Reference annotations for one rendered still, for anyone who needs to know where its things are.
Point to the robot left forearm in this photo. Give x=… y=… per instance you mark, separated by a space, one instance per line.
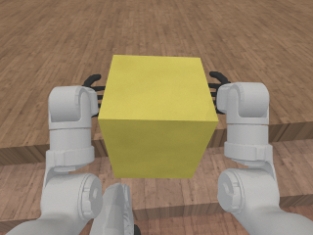
x=70 y=111

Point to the robot left thigh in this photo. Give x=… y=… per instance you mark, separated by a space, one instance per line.
x=110 y=220

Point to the robot left upper arm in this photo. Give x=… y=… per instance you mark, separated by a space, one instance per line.
x=68 y=202

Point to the robot left hand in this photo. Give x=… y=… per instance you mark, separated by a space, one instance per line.
x=88 y=82

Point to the robot right forearm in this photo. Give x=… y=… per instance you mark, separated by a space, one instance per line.
x=246 y=105

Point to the carton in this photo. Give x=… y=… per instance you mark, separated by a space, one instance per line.
x=157 y=116

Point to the robot right upper arm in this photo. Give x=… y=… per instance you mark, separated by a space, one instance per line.
x=251 y=195

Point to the left robot shin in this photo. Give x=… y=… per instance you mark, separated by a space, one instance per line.
x=128 y=221

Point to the robot right hand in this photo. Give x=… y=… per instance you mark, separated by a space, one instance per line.
x=224 y=80

